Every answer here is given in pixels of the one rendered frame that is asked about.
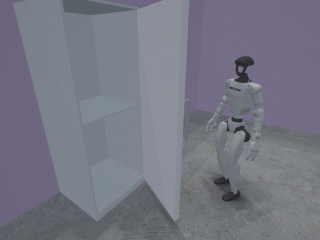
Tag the robot right forearm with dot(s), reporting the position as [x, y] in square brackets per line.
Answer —
[219, 110]

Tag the robot left shin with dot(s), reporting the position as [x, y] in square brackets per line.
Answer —
[234, 178]

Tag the fridge door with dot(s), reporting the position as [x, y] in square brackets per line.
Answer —
[162, 47]

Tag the right robot hand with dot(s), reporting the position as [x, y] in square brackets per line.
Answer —
[213, 123]

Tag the humanoid robot head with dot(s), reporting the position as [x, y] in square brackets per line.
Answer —
[244, 62]

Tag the right robot upper arm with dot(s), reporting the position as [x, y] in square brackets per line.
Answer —
[225, 98]

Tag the robot left forearm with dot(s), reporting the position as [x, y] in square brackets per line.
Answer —
[257, 125]

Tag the handle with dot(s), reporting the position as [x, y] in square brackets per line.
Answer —
[186, 120]

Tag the left robot upper arm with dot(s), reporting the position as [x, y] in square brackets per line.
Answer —
[256, 91]

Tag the left robot hand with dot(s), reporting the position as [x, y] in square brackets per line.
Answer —
[252, 146]

